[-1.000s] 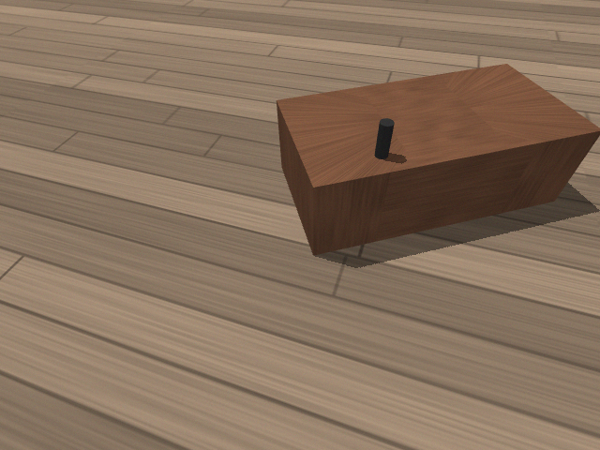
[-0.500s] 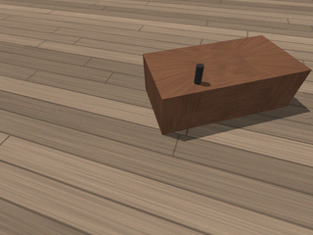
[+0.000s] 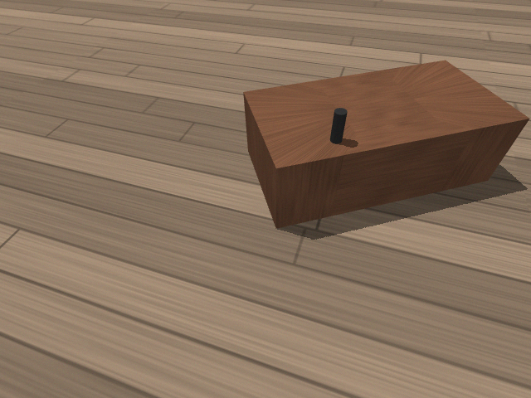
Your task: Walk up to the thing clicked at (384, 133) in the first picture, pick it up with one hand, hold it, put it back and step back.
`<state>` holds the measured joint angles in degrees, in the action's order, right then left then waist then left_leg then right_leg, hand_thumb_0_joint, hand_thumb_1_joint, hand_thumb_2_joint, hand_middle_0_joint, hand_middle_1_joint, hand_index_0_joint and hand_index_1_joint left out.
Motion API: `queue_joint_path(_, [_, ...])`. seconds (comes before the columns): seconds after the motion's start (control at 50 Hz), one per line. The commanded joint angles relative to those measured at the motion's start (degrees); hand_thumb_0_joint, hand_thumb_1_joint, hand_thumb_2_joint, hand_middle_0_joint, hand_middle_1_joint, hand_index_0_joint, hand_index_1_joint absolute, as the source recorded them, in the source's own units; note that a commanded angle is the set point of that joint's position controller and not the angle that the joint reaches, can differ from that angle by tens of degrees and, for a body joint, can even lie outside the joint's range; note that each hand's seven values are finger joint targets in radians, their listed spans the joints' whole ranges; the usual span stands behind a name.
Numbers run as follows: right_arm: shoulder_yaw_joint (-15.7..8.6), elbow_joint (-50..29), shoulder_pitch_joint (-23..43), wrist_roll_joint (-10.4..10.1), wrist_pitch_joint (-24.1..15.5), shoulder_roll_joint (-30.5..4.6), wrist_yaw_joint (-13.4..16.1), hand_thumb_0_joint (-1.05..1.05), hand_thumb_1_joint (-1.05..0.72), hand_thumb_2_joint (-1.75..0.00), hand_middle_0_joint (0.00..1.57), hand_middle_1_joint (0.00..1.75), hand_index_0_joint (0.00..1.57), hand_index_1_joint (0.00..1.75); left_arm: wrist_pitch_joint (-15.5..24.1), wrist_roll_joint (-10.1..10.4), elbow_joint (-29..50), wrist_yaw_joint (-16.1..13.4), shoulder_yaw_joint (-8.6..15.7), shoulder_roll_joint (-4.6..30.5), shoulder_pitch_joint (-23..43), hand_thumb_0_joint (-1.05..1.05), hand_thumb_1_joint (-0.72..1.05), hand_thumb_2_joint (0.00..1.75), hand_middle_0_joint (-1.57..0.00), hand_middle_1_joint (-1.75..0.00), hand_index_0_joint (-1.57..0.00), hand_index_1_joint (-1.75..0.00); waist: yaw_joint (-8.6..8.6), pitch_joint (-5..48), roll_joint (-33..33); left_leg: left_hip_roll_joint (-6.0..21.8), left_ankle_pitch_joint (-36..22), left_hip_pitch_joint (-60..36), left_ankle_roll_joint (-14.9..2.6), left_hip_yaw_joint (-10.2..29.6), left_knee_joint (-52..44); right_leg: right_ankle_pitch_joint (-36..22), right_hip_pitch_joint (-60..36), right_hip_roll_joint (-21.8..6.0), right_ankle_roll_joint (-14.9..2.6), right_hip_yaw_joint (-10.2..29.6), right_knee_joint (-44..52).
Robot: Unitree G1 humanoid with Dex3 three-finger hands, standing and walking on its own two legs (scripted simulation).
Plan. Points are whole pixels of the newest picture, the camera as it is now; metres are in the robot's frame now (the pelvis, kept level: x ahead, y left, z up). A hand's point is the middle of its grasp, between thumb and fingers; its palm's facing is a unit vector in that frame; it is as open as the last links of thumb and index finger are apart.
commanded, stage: stand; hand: right
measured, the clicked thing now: (338, 126) +1.18 -0.27 -0.32
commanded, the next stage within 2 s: walk up in 0.12 s
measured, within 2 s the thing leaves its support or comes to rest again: neither
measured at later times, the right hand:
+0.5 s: hand out of the picture +0.11 -0.41 -0.18, palm faces -0.08 +0.89 -0.44, open 7.4 cm
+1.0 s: hand (452, 255) +0.44 -0.38 -0.14, palm faces -0.19 +0.88 -0.42, open 7.4 cm
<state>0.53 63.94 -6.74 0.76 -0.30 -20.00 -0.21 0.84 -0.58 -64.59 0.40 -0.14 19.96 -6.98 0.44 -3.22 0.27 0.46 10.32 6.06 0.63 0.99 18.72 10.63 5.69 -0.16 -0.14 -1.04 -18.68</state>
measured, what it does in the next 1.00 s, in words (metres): walks ahead: right foot, then left foot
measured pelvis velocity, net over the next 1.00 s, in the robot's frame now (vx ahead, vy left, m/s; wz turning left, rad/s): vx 0.28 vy -0.13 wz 0.16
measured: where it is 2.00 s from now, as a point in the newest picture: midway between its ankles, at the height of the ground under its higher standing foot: (331, 289)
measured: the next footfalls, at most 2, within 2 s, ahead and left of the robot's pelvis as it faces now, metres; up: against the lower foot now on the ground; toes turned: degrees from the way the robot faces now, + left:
right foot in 0.44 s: +0.18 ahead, -0.22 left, +0.00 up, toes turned +0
left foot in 0.90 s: +0.36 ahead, +0.00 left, +0.00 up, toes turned +13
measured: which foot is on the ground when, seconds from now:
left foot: down 0.00-0.46, up 0.48-0.88, down 0.90-1.00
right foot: down 0.00-0.16, up 0.18-0.42, down 0.44-0.90, up 0.92-1.00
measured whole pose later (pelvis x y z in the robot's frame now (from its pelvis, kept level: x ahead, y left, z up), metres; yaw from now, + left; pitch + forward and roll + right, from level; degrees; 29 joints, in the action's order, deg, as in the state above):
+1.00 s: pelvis +0.28 -0.13 -0.03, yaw +9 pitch -3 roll +0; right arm -3.9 45.8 -12.7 1.1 -4.5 -22.3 -1.1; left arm 0.3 -1.3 -50.1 3.0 2.9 22.6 -21.0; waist 2.3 -6.7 -2.8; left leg 1.1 15.1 19.8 -1.9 -3.1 37.3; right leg 29.7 15.9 1.1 -2.2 -2.4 -62.8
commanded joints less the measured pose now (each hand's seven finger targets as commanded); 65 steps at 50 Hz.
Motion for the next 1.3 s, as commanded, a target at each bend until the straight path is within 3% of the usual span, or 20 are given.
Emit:
queue_joint_path(0.0, [-2.24, -3.23, 2.17, -0.2, -1.51, -11.72, 0.82, 0.0, -0.9, -0.9, 0.2, 0.3, 0.2, 0.3, 1.0, 0.09, 3.55, -0.84, 2.42, 12.24, 2.48, 0.0, 0.9, 0.9, -0.2, -0.3, -0.2, -0.3, -0.2, 3.74, -0.02, 6.66, -6.71, 0.3, -1.95, 4.96, -2.98, -6.19, -0.24, -7.36, -1.44, 5.84, 3.2])
queue_joint_path(0.08, [-2.18, -3.03, 1.99, -0.17, -1.72, -12.1, 0.88, 0.0, -0.9, -0.9, 0.2, 0.3, 0.2, 0.3, 0.84, 0.0, 3.4, -0.75, 2.38, 11.95, 2.05, 0.0, 0.9, 0.9, -0.2, -0.3, -0.2, -0.3, 0.07, 3.94, 0.72, 6.83, -6.77, 1.12, -1.88, 5.27, -3.46, -6.38, -1.16, -7.39, -1.37, 5.86, 2.75])
queue_joint_path(0.1, [-6.19, -5.38, -5.49, 0.37, -2.7, -17.72, 0.3, 0.0, -0.9, -0.9, 0.2, 0.3, 0.2, 0.3, 0.8, -1.84, 8.14, 1.47, 7.26, 17.38, 1.41, 0.0, 0.9, 0.9, -0.2, -0.3, -0.2, -0.3, -0.74, 8.0, -2.5, 6.13, 20.97, 0.27, -6.51, 9.45, -0.76, 20.14, 0.62, -3.17, -2.69, 2.49, -4.9])
queue_joint_path(0.12, [-7.34, -4.32, -9.23, 1.03, -3.14, -19.57, 0.1, 0.0, -0.9, -0.9, 0.2, 0.3, 0.2, 0.3, 0.3, -2.69, 8.79, 2.2, 7.47, 16.69, 3.5, 0.0, 0.9, 0.9, -0.2, -0.3, -0.2, -0.3, -2.62, 4.33, 0.92, 10.05, 31.94, -0.77, -8.41, 16.53, -4.11, 26.16, 11.32, -2.19, -2.79, 2.22, -11.78])
queue_joint_path(0.18, [-9.39, -6.85, -9.23, 1.23, -4.13, -21.95, 0.45, 0.0, -0.9, -0.9, 0.2, 0.3, 0.2, 0.3, -0.21, -3.03, 12.77, 3.55, 7.99, 14.4, 6.34, 0.0, 0.9, 0.9, -0.2, -0.3, -0.2, -0.3, -3.03, -4.55, 3.58, 21.77, 34.96, -2.72, -15.7, 32.37, -11.25, 17.01, 32.34, -4.46, -0.97, 6.86, -31.46])
queue_joint_path(0.3, [-9.55, -12.02, -7.14, 1.63, -4.81, -19.68, 0.17, 0.0, -0.9, -0.9, 0.2, 0.3, 0.2, 0.3, -0.13, -2.36, 15.84, 5.67, 8.48, 13.85, 4.15, 0.0, 0.9, 0.9, -0.2, -0.3, -0.2, -0.3, -1.76, -0.63, 10.67, 13.07, 21.98, 0.34, -11.95, 16.99, -8.15, 13.52, 24.25, -4.61, 0.37, 4.11, -25.13])
queue_joint_path(0.4, [-9.02, -15.48, 0.88, 2.45, -3.76, -17.08, -0.04, 0.0, -0.9, -0.9, 0.2, 0.3, 0.2, 0.3, 0.54, -1.93, 10.55, 4.83, 10.47, 15.82, -12.87, 0.0, 0.9, 0.9, -0.2, -0.3, -0.2, -0.3, 8.46, 2.96, 4.32, 5.99, 24.65, 24.25, -7.45, 5.55, 9.0, 2.66, -10.1, -1.5, 0.02, -2.42, -13.64])
queue_joint_path(0.44, [-6.22, -16.03, -4.05, 2.52, -3.57, -8.96, 0.48, 0.0, -0.9, -0.9, 0.2, 0.3, 0.2, 0.3, 1.29, -2.94, 8.62, 3.27, 12.87, 22.96, -25.72, 0.0, 0.9, 0.9, -0.2, -0.3, -0.2, -0.3, 13.33, 4.3, -22.71, -5.57, 30.37, 40.0, -4.79, 0.68, 44.04, 28.82, -17.17, -10.46, -1.19, 16.66, -1.67])
queue_joint_path(0.46, [-7.0, -16.11, -6.82, 0.94, -3.12, -11.45, 0.56, 0.0, -0.9, -0.9, 0.2, 0.3, 0.2, 0.3, 1.67, -3.24, 13.2, 2.88, 12.25, 24.34, -15.95, 0.0, 0.9, 0.9, -0.2, -0.3, -0.2, -0.3, 7.85, 2.6, -19.31, -5.56, 23.09, 38.49, -2.55, 3.37, 51.61, 47.98, -6.16, -22.89, -5.33, 38.75, 13.26])
queue_joint_path(0.48, [-8.29, -14.87, -9.03, 0.85, -3.1, -16.48, 0.65, 0.0, -0.9, -0.9, 0.2, 0.3, 0.2, 0.3, 1.81, -2.29, 16.84, 2.94, 11.78, 25.94, -6.49, 0.0, 0.9, 0.9, -0.2, -0.3, -0.2, -0.3, 3.51, -1.07, -15.16, -0.05, 18.74, 34.44, -2.79, 5.83, 52.28, 53.08, 2.34, -25.37, -9.12, 43.07, 16.27])
queue_joint_path(0.58, [-7.9, -10.67, -14.51, -0.34, -3.54, -15.72, -1.23, 0.0, -0.9, -0.9, 0.2, 0.3, 0.2, 0.3, 3.39, -0.76, 16.99, 2.52, 9.14, 17.47, -4.93, 0.0, 0.9, 0.9, -0.2, -0.3, -0.2, -0.3, 0.0, -4.32, -7.99, 3.56, 6.04, 24.35, -2.48, 4.35, 44.06, 21.9, 9.5, -13.49, -7.6, 14.59, 8.5])
queue_joint_path(0.78, [-7.17, -19.13, -2.28, 0.04, -4.04, -12.89, -2.24, 0.0, -0.9, -0.9, 0.2, 0.3, 0.2, 0.3, 3.45, -1.23, 19.11, 2.37, 8.68, 17.64, -14.42, 0.0, 0.9, 0.9, -0.2, -0.3, -0.2, -0.3, 4.55, -2.17, -3.51, 3.15, 2.61, 23.04, -1.44, -3.21, 19.17, -10.42, -3.77, -14.29, -8.25, 4.81, 1.77])
queue_joint_path(0.86, [-8.89, -16.69, -15.65, 0.57, -4.95, -14.74, -0.73, 0.0, -0.9, -0.9, 0.2, 0.3, 0.2, 0.3, 2.54, -0.52, 21.48, 1.95, 7.3, 16.08, -12.91, 0.0, 0.9, 0.9, -0.2, -0.3, -0.2, -0.3, -3.24, 6.54, 3.4, -1.66, -1.31, -5.2, -4.95, -6.52, 9.72, -23.78, 6.51, -8.1, -6.3, -4.03, -23.07])
queue_joint_path(0.88, [-10.4, -16.17, -22.5, 1.91, -5.03, -18.45, -0.06, 0.0, -0.9, -0.9, 0.2, 0.3, 0.2, 0.3, 2.43, -0.04, 22.44, 1.72, 6.35, 12.82, -14.35, 0.0, 0.9, 0.9, -0.2, -0.3, -0.2, -0.3, -6.69, 11.34, 10.52, 6.33, 5.41, -16.48, -9.22, 6.25, 7.71, -13.19, 17.26, -4.61, -4.35, -4.9, -37.37])
queue_joint_path(0.9, [-11.44, -17.46, -24.62, 2.2, -5.08, -22.85, 0.82, 0.0, -0.9, -0.9, 0.2, 0.3, 0.2, 0.3, 2.32, 0.04, 22.88, 1.8, 5.9, 9.3, -17.03, 0.0, 0.9, 0.9, -0.2, -0.3, -0.2, -0.3, -5.76, 14.72, 17.75, 21.75, 5.91, -26.86, -14.14, 32.34, 5.83, 21.26, 32.83, 2.8, -2.12, -3.63, -46.96])
queue_joint_path(0.92, [-11.72, -18.84, -22.27, -0.11, -4.95, -23.78, 1.13, 0.0, -0.9, -0.9, 0.2, 0.3, 0.2, 0.3, 1.65, -0.54, 22.42, 1.37, 7.55, 17.32, -15.37, 0.0, 0.9, 0.9, -0.2, -0.3, -0.2, -0.3, -6.04, 15.11, 7.99, 26.29, 14.04, -22.53, -19.59, 42.88, 0.49, 23.34, 34.52, -0.07, -2.17, 4.5, -51.2])
queue_joint_path(1.04, [-8.27, -20.83, -12.48, -1.34, -6.39, -18.24, 0.96, 0.0, -0.9, -0.9, 0.2, 0.3, 0.2, 0.3, 1.31, -0.23, 20.13, 2.87, 7.71, 14.14, -15.44, 0.0, 0.9, 0.9, -0.2, -0.3, -0.2, -0.3, 0.1, -1.49, 3.64, 15.59, -16.77, 6.86, -14.0, 8.65, 2.53, 11.02, 23.87, -6.27, -0.62, 5.62, -44.78])
queue_joint_path(1.24, [-8.25, -22.06, -7.06, 0.16, -5.84, -19.19, 0.0, 0.0, -0.9, -0.9, 0.2, 0.3, 0.2, 0.3, 1.7, -0.97, 18.09, 4.89, 10.35, 17.07, -17.3, 0.0, 0.9, 0.9, -0.2, -0.3, -0.2, -0.3, 4.99, 3.13, 3.61, 9.88, 15.3, 23.57, -8.61, 1.1, 13.94, 2.72, -3.38, -2.84, -1.31, -4.03, -20.28])
queue_joint_path(1.26, [-7.31, -21.85, -9.22, 0.49, -5.5, -16.5, 0.06, 0.0, -0.9, -0.9, 0.2, 0.3, 0.2, 0.3, 2.2, -1.2, 16.75, 4.32, 11.49, 19.62, -21.78, 0.0, 0.9, 0.9, -0.2, -0.3, -0.2, -0.3, 7.57, 4.65, -5.82, 6.8, 14.12, 28.66, -7.23, -1.3, 27.41, 8.67, -10.55, -2.23, -1.88, -1.82, -18.14])
queue_joint_path(1.28, [-5.62, -22.22, -12.01, 0.13, -5.46, -11.34, 0.09, 0.0, -0.9, -0.9, 0.2, 0.3, 0.2, 0.3, 2.97, -1.73, 16.57, 3.39, 12.76, 23.77, -26.51, 0.0, 0.9, 0.9, -0.2, -0.3, -0.2, -0.3, 9.62, 4.34, -22.91, -0.46, 19.46, 34.74, -4.84, -4.05, 46.95, 25.2, -11.09, -12.16, -4.35, 15.7, -4.61])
